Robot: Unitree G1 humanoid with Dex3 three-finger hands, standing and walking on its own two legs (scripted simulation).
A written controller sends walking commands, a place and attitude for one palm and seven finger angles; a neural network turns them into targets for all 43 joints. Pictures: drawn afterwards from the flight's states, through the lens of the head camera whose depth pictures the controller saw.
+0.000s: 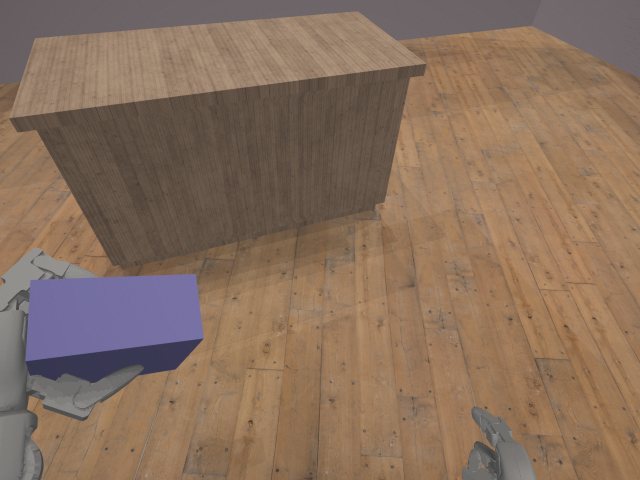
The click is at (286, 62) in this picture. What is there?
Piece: table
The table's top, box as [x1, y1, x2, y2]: [9, 11, 426, 132]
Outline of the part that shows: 426,63 357,11 35,38 9,118 17,132 423,75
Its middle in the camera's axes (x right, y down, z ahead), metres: -0.31 -0.62 +1.31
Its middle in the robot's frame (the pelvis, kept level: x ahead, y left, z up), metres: +1.37 +0.40 -0.06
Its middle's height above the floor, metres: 0.71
